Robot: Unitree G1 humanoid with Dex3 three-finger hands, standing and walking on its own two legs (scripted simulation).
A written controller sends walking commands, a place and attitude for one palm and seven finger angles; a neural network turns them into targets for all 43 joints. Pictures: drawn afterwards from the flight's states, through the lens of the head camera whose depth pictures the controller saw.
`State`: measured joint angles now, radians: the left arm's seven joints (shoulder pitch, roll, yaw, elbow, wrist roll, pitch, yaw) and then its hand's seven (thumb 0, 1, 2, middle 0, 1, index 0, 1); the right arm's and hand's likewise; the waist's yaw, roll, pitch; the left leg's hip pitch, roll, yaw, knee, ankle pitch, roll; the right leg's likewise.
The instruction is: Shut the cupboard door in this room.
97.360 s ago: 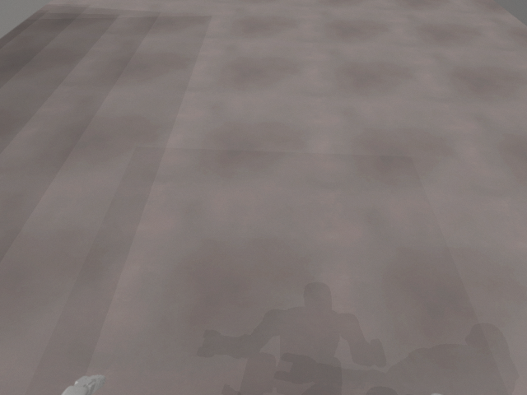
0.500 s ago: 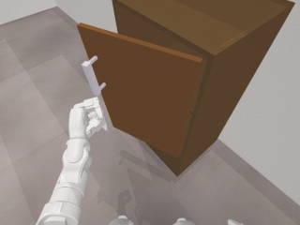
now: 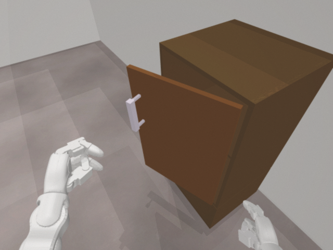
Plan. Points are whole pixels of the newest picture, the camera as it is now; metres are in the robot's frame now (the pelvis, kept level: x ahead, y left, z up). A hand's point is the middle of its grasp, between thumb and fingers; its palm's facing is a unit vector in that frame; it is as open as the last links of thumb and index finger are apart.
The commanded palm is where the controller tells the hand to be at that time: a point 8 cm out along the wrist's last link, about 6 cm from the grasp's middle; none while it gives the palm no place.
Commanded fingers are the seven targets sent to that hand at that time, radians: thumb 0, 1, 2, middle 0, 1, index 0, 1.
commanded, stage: draw the hand back to the body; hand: left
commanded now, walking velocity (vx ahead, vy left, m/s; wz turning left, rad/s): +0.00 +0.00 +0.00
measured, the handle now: (136, 113) +0.59 +0.17 -0.03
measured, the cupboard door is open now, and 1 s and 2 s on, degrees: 21 21 21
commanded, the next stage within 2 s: step back with the hand held close in 0.76 s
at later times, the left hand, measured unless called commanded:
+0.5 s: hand (20, 178) +0.19 +0.27 +0.17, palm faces +0.48 -0.76 -0.43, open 6.9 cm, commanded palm +0.15 +0.30 +0.18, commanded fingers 0.00 0.90 0.90 -0.20 -0.30 -0.20 -0.30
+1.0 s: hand (25, 181) +0.19 +0.26 +0.17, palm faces +0.45 -0.78 -0.43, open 7.4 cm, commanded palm +0.13 +0.30 +0.18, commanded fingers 0.00 0.90 0.90 -0.20 -0.30 -0.20 -0.30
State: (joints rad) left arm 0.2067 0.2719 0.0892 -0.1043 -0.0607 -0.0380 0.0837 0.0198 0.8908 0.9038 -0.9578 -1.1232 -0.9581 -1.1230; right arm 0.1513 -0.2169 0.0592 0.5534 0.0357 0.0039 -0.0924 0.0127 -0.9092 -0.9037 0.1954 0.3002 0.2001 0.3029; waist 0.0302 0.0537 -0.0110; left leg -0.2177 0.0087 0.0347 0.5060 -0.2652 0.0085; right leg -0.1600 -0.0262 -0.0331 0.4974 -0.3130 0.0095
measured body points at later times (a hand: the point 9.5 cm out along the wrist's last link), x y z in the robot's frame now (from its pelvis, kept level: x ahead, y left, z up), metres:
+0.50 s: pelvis +0.01 +0.00 +0.01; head -0.01 -0.03 +0.45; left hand +0.16 +0.31 +0.20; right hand +0.19 -0.22 -0.09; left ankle +0.00 +0.11 -0.74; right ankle -0.03 -0.12 -0.74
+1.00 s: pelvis -0.01 +0.00 +0.01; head -0.02 -0.03 +0.45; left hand +0.16 +0.30 +0.19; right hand +0.18 -0.23 -0.08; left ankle +0.00 +0.11 -0.74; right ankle -0.03 -0.12 -0.74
